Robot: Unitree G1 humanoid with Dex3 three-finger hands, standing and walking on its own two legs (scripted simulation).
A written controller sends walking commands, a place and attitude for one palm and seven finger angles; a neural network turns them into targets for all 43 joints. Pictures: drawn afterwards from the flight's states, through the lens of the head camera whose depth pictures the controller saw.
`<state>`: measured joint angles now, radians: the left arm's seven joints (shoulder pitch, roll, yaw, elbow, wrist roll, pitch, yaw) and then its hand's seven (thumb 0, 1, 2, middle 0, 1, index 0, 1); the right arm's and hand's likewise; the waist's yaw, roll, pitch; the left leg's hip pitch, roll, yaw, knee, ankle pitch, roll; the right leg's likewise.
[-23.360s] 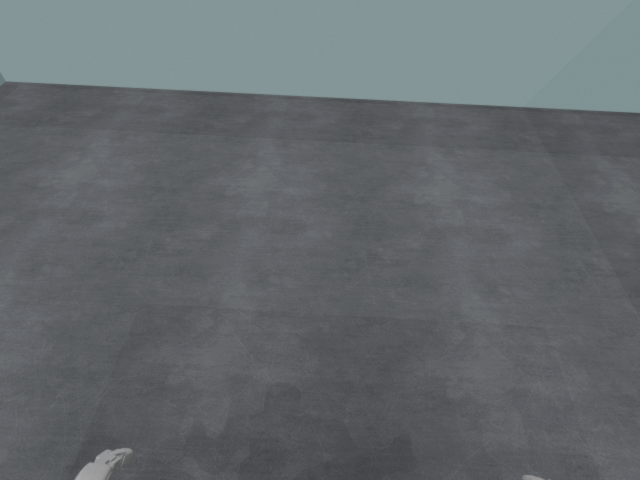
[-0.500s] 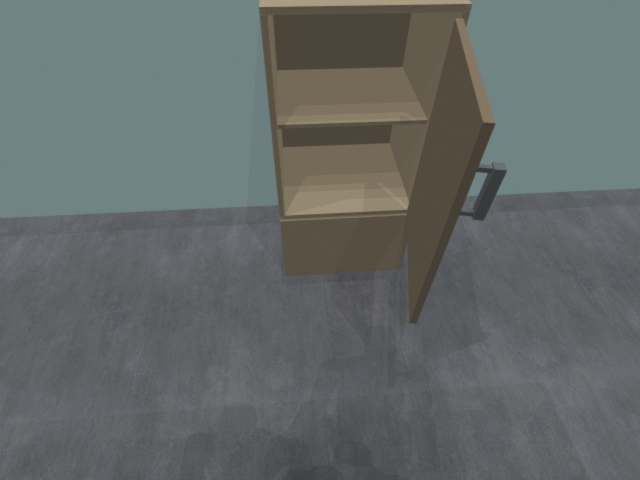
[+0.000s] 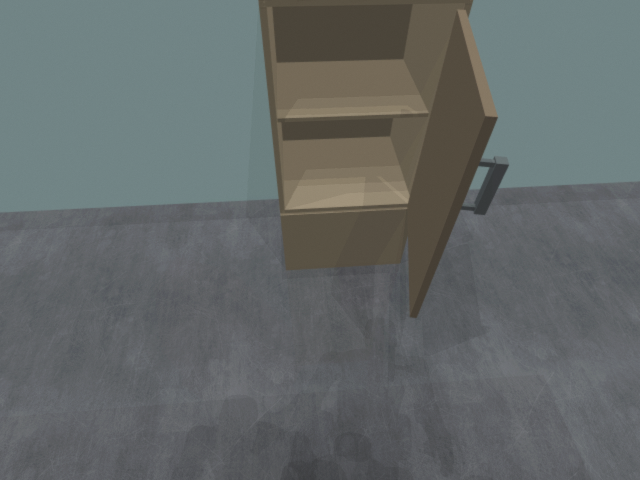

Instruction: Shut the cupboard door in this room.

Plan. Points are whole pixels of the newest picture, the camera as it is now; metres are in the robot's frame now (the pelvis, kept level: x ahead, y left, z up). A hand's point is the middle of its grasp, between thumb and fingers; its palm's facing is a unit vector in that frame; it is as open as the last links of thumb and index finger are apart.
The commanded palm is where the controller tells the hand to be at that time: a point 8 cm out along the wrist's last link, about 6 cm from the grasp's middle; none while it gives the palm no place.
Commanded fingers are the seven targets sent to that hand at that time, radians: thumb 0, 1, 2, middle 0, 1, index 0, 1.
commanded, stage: stand and wait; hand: left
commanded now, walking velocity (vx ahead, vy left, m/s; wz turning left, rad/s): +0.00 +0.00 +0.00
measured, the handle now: (478, 186) +0.61 -0.25 +0.00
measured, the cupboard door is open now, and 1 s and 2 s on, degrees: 78 78 78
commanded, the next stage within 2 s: turn or walk to find it in 0.46 s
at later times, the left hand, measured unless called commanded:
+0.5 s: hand out of the picture +0.10 +0.25 -0.15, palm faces -0.01 -0.94 -0.34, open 7.4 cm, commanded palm none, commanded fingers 0.00 0.90 0.90 -0.20 -0.30 -0.20 -0.30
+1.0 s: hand out of the picture +0.02 +0.18 -0.18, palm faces +0.06 -0.98 -0.21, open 7.4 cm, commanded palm none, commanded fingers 0.00 0.90 0.90 -0.20 -0.30 -0.20 -0.30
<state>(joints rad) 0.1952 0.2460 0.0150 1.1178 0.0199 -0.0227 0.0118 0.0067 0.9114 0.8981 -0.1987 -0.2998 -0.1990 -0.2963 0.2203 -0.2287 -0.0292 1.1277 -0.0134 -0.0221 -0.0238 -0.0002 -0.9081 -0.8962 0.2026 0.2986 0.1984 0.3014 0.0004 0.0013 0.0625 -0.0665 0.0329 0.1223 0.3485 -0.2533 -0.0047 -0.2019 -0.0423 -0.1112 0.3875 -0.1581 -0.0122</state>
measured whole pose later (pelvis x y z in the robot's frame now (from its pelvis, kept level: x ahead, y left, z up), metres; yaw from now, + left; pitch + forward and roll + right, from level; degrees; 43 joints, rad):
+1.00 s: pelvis +0.02 +0.00 +0.00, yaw +3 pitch -2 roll +0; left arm 0.24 0.19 -0.01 1.13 0.02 0.00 0.01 0.01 0.91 0.90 -0.20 -0.30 -0.20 -0.30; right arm 0.21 -0.18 -0.01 1.14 -0.02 0.00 -0.02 0.00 -0.93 -0.90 0.20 0.30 0.20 0.30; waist 0.02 0.01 0.05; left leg -0.07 0.03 0.07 0.40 -0.30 -0.02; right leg -0.18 -0.05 -0.16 0.44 -0.23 -0.01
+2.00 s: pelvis -0.01 -0.01 -0.01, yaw +7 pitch -1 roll +0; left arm 0.24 0.20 0.03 1.10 0.02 0.01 0.02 0.01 0.91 0.90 -0.20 -0.30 -0.20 -0.30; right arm 0.22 -0.17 -0.03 1.08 -0.02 0.00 -0.02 0.00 -0.91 -0.90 0.20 0.30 0.20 0.30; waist 0.02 -0.01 0.08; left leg -0.18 0.01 0.00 0.50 -0.30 -0.01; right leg -0.24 -0.09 -0.23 0.51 -0.23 -0.02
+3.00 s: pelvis +0.17 -0.03 -0.01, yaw +2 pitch -1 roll -1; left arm 0.18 0.20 0.03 1.10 0.02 -0.01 0.01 0.00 0.93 0.90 -0.20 -0.30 -0.20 -0.30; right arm 0.17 -0.16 -0.03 1.09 -0.02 -0.04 -0.02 0.00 -0.92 -0.90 0.20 0.30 0.19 0.30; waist 0.02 -0.03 0.04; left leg -0.23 0.07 0.10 0.55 -0.30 -0.01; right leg -0.20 -0.04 -0.15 0.51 -0.29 0.00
